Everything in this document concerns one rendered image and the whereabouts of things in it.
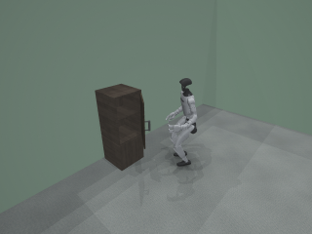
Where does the robot right forearm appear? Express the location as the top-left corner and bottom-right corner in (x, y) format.
(175, 106), (183, 115)

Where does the robot left forearm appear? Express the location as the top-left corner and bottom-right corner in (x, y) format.
(180, 115), (197, 131)

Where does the humanoid robot torso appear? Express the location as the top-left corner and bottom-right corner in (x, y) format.
(180, 92), (196, 125)

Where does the robot left shin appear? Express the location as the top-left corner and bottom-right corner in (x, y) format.
(174, 145), (188, 163)

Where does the left robot hand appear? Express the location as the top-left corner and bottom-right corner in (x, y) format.
(168, 123), (181, 133)

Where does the handle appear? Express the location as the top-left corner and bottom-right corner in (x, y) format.
(145, 120), (151, 132)

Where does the left robot upper arm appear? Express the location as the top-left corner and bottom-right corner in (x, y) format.
(187, 97), (198, 119)

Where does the cupboard door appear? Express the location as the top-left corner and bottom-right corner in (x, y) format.
(139, 92), (146, 149)

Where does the right robot hand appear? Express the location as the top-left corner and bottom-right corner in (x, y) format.
(166, 112), (176, 122)

